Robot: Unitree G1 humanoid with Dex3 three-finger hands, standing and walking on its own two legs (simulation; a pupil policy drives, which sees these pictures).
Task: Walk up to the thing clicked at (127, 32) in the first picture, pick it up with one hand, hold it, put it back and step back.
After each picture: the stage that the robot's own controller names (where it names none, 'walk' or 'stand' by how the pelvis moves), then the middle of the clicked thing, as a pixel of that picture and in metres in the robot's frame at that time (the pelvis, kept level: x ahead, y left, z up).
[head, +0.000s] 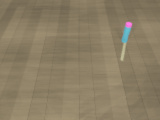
stand; (126, 32) +1.49 -0.48 -0.65
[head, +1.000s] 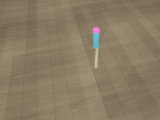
walk; (96, 38) +1.42 -0.01 -0.63
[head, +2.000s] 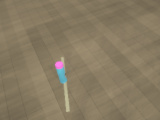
walk; (61, 72) +0.91 +0.29 -0.65
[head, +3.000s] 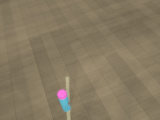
walk; (64, 101) +0.59 +0.24 -0.64
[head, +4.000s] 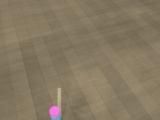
stand; (56, 117) +0.46 +0.19 -0.64
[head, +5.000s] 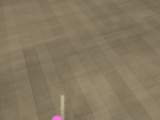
stand; out of the picture +0.42 +0.20 -0.65
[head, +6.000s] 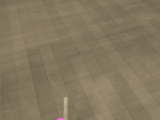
stand; out of the picture +0.40 +0.17 -0.66
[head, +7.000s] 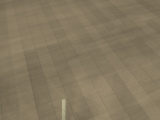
stand; out of the picture +0.40 +0.19 -0.66
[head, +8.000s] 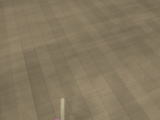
stand; out of the picture +0.40 +0.20 -0.66
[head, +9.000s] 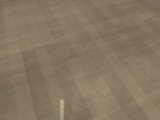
stand; out of the picture +0.39 +0.20 -0.66
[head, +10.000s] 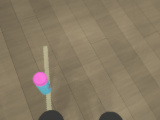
go down; (43, 84) +0.44 +0.20 -0.46
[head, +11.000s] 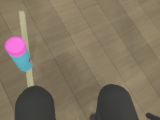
go down; (21, 56) +0.47 +0.25 -0.27
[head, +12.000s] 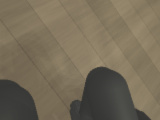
close in; out of the picture +0.45 +0.29 -0.17
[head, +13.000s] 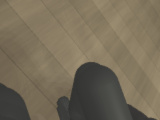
close; out of the picture +0.44 +0.31 -0.16
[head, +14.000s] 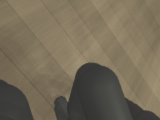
lift; out of the picture +0.42 +0.31 -0.16
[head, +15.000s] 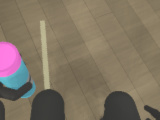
lift; (16, 76) +0.33 +0.22 -0.02
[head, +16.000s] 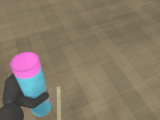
hold; (34, 88) +0.32 +0.17 +0.04
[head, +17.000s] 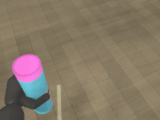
hold; (36, 88) +0.32 +0.17 +0.03
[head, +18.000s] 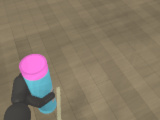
crouch; (41, 88) +0.33 +0.15 +0.03
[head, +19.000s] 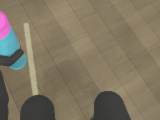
crouch; (7, 46) +0.45 +0.22 -0.05
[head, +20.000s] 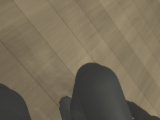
lower; out of the picture +0.42 +0.32 -0.17
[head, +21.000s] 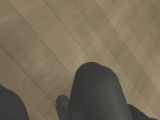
lower; out of the picture +0.44 +0.33 -0.16
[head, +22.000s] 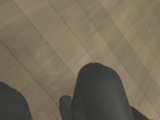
lower; out of the picture +0.43 +0.31 -0.16
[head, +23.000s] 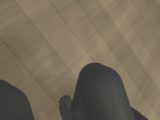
lower; out of the picture +0.42 +0.33 -0.16
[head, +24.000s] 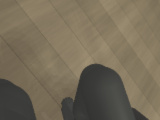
loosen; out of the picture +0.43 +0.29 -0.15
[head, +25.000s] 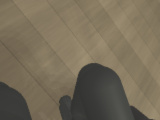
withdraw; out of the picture +0.41 +0.31 -0.17
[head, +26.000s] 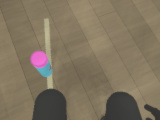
walk; (43, 65) +0.45 +0.22 -0.34
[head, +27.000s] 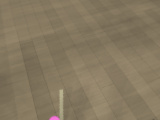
stand; out of the picture +0.39 +0.19 -0.59
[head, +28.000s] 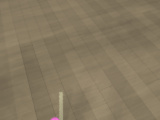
stand; out of the picture +0.39 +0.19 -0.60
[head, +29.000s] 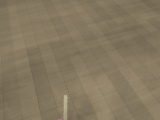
stand; out of the picture +0.39 +0.18 -0.64
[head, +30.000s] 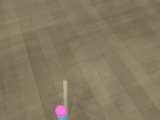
walk; (62, 116) +0.42 +0.15 -0.64
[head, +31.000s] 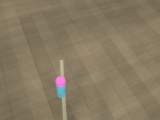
walk; (61, 87) +0.60 +0.15 -0.65
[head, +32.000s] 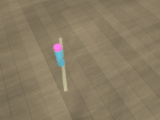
walk; (59, 55) +0.94 +0.27 -0.62
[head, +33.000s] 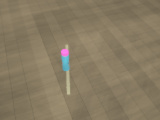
stand; (65, 60) +1.01 +0.18 -0.65
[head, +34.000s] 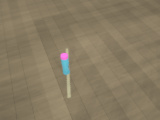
stand; (65, 64) +1.02 +0.20 -0.66
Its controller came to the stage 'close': yes
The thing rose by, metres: 0.67
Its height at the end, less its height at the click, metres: +0.00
